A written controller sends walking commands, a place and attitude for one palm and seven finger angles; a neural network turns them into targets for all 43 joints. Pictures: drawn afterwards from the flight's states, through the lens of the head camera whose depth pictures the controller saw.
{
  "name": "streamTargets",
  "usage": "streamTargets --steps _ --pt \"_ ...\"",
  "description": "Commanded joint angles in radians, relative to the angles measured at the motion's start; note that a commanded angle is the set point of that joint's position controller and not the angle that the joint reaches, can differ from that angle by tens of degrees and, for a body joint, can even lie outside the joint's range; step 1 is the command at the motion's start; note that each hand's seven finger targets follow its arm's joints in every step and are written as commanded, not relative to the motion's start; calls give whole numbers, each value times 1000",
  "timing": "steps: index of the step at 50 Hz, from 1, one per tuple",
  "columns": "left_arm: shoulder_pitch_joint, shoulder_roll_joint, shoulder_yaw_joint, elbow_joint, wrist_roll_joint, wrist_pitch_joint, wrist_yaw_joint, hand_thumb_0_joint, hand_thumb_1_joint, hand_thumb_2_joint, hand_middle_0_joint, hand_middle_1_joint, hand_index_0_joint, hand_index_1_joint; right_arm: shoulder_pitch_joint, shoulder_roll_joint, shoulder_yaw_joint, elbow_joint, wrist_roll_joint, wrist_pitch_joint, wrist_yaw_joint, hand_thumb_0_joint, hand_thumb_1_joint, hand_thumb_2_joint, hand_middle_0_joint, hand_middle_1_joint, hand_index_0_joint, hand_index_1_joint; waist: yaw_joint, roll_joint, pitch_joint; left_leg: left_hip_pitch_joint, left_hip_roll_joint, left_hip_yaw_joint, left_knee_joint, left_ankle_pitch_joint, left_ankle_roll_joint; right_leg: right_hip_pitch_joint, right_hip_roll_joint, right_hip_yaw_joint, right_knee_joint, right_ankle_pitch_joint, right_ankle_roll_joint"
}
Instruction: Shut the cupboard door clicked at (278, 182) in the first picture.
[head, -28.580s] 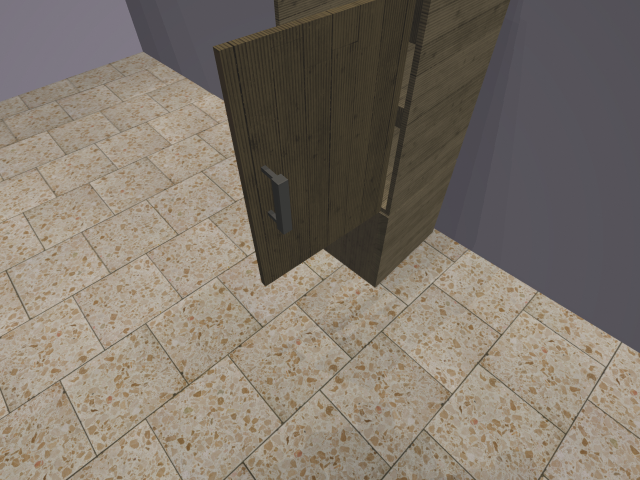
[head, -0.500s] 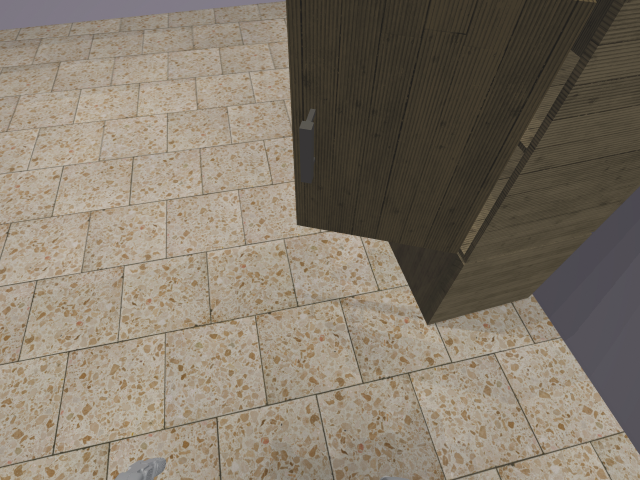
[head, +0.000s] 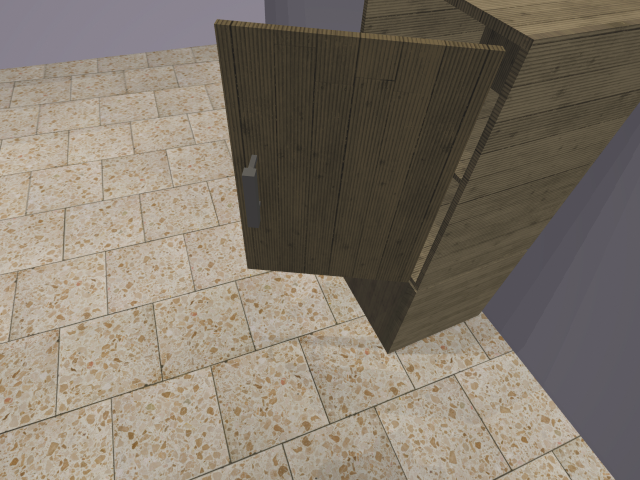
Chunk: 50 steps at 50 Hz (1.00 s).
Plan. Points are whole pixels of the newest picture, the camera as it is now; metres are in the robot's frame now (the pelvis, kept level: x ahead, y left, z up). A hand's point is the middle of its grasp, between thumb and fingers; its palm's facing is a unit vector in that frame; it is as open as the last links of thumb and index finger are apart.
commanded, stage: take the last steps up to it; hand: left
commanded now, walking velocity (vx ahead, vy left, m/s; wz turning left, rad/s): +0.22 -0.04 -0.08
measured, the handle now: (253, 191) +0.62 +0.15 -0.05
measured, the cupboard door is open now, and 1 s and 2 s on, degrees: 62 62 62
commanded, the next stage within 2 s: come to a stop and stand still in 0.24 s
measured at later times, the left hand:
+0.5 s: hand out of the picture +0.14 +0.13 -0.19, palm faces +0.04 -0.99 -0.16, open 7.3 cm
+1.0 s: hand (230, 462) +0.18 +0.13 -0.17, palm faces +0.00 -0.97 -0.25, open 7.4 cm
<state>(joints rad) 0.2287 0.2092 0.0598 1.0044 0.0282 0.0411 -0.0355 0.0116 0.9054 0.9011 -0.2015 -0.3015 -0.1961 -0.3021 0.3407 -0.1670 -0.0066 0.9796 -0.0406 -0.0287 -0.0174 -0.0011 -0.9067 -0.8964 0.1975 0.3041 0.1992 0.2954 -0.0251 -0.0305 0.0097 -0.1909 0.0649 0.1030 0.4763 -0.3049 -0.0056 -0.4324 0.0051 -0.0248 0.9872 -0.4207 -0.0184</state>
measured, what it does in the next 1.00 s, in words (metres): walks ahead: right foot, then left foot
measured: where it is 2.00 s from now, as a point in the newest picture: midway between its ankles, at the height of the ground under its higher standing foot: outside the picture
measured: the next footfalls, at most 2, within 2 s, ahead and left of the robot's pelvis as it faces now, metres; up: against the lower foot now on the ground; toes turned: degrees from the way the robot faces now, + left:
right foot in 0.18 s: +0.15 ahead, -0.14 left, +0.00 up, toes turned -2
left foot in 0.46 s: +0.20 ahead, +0.07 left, +0.00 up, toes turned +5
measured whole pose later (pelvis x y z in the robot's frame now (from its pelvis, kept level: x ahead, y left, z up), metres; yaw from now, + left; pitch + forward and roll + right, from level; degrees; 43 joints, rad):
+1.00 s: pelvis +0.14 -0.06 +0.00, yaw -1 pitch +0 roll +1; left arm 0.22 0.19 0.02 1.02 0.02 0.01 0.03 0.01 0.90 0.90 -0.20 -0.30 -0.20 -0.30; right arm 0.14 -0.20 -0.04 1.01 0.00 0.06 -0.02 0.00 -0.91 -0.90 0.20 0.30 0.20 0.29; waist 0.01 0.00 0.07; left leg -0.27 0.02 0.03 0.64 -0.38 -0.03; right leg -0.18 0.01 -0.06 0.51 -0.34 -0.05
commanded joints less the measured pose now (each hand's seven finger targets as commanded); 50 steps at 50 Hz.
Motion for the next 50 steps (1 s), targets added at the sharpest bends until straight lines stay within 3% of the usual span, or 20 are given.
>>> streamTargets --steps 1,5,7,8,9,10,12,14,20,23,26,29,34,36,38,39,40,43,47,50 --pt "-96 23 0 -95 -8 -50 -3 0 900 900 -200 -300 -200 -300 90 -167 -35 3 2 -25 -17 0 -900 -900 200 300 200 300 -11 182 44 109 221 -133 -233 362 133 -92 -49 -16 -140 77 14" --pt "-68 12 -2 -68 -7 -53 -2 0 900 900 -200 -300 -200 -300 86 -182 -51 34 6 -6 -11 0 -900 -900 200 300 200 300 -5 196 41 32 210 -80 -178 231 116 104 -8 -97 -354 146 9" --pt "42 52 15 -28 -5 -59 5 0 900 900 -200 -300 -200 -300 60 -160 -47 41 14 -1 -6 0 -900 -900 200 300 200 300 59 109 28 -88 154 -45 -75 107 70 326 -2 -78 -509 224 -4" --pt "139 106 28 3 -3 -68 12 0 900 900 -200 -300 -200 -300 47 -132 -42 34 23 -3 2 0 -900 -900 200 300 200 300 105 5 -15 -203 85 16 75 12 33 481 -100 58 -577 143 -41" --pt "222 196 48 34 -2 -75 24 0 900 900 -200 -300 -200 -300 41 -76 -34 7 31 -4 8 0 -900 -900 200 300 200 300 129 -202 -32 -376 -30 91 284 -226 -6 572 -308 351 -702 23 -136" --pt "249 219 51 40 -12 -72 32 0 900 900 -200 -300 -200 -300 -8 -97 -39 -17 27 5 6 0 -900 -900 200 300 200 300 146 -208 -23 -402 -22 9 486 -368 1 494 -400 493 -813 -61 -211" --pt "126 145 35 18 -10 -70 47 0 900 900 -200 -300 -200 -300 -24 -97 -47 1 23 11 2 0 -900 -900 200 300 200 300 88 -212 53 -431 33 -83 605 -237 9 361 -361 432 -824 -43 -227" --pt "47 84 19 1 -5 -76 53 0 900 900 -200 -300 -200 -300 0 -67 -42 27 19 11 6 0 -900 -900 200 300 200 300 32 -105 33 -335 52 -81 532 -160 -1 279 -305 227 -772 205 -201" --pt "6 52 -7 23 -17 -84 60 0 900 900 -200 -300 -200 -300 63 -2 -8 63 25 13 2 0 -900 -900 200 300 200 300 -19 -35 -11 -24 -6 -39 39 149 -30 194 -194 50 -649 510 -112" --pt "83 18 -21 35 -22 -61 79 0 900 900 -200 -300 -200 -300 41 -114 -21 63 24 2 -10 0 -900 -900 200 300 200 300 19 137 -35 46 161 -180 -39 671 54 199 -92 5 -572 276 -2" --pt "89 40 -19 38 -16 -32 77 0 900 900 -200 -300 -200 -300 -48 -132 -28 40 36 18 -31 0 -900 -900 200 300 200 300 28 228 38 7 175 -191 -75 778 95 208 -78 -18 -516 282 19" --pt "101 60 -12 25 -19 -29 77 0 900 900 -200 -300 -200 -300 -57 -164 -47 18 33 30 -38 0 -900 -900 200 300 200 300 22 191 -89 141 204 -194 -41 938 118 196 -72 -17 -437 238 19" --pt "94 58 3 -25 -8 -14 71 0 900 900 -200 -300 -200 -300 -125 -194 -73 -25 24 51 -34 0 -900 -900 200 300 200 300 30 164 -99 116 226 -200 -26 796 150 161 -45 1 -396 110 10" --pt "121 71 5 -27 0 -19 72 0 900 900 -200 -300 -200 -300 -167 -173 -74 -45 27 55 -30 0 -900 -900 200 300 200 300 47 76 -96 37 155 -153 34 596 100 229 -74 43 -512 395 -3" --pt "109 138 13 -33 7 -32 76 0 900 900 -200 -300 -200 -300 -164 -106 -64 -62 33 63 -19 0 -900 -900 200 300 200 300 35 -154 -81 -113 -12 -39 179 155 8 311 -269 222 -577 851 -89" --pt "109 137 12 -28 4 -40 77 0 900 900 -200 -300 -200 -300 -185 -90 -56 -64 31 72 -15 0 -900 -900 200 300 200 300 46 -191 -72 -179 -58 -58 280 -188 -9 347 -321 244 -577 1064 -142" --pt "105 130 6 -26 4 -42 78 0 900 900 -200 -300 -200 -300 -201 -90 -58 -63 32 78 -14 0 -900 -900 200 300 200 300 50 -182 -67 -204 -54 -98 371 -252 -8 344 -331 236 -574 1101 -173" --pt "49 135 2 -36 0 -45 80 0 900 900 -200 -300 -200 -300 -196 -84 -50 -44 38 79 -11 0 -900 -900 200 300 200 300 30 -123 -42 -236 -57 -100 427 -217 -20 387 -280 163 -550 1100 -182" --pt "44 138 1 -28 -5 -49 82 0 900 900 -200 -300 -200 -300 -174 -76 -38 -19 39 68 -7 0 -900 -900 200 300 200 300 33 -116 -38 -156 -45 -70 173 -111 -26 407 -239 140 -534 996 -158" --pt "33 114 -8 -14 -23 -50 79 0 900 900 -200 -300 -200 -300 -101 -105 -32 23 33 46 -11 0 -900 -900 200 300 200 300 12 -50 -80 67 12 -118 -81 347 0 325 -170 102 -495 782 -54"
